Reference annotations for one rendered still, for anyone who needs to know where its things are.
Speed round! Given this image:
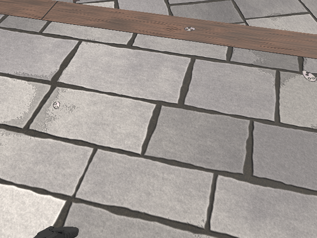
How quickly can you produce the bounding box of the robot left hand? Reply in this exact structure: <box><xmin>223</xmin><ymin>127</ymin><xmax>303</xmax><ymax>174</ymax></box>
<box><xmin>34</xmin><ymin>226</ymin><xmax>79</xmax><ymax>238</ymax></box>

